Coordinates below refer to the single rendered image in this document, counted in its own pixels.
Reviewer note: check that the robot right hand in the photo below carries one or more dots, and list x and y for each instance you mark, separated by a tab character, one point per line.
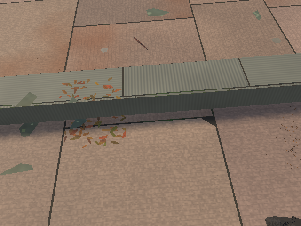
283	221

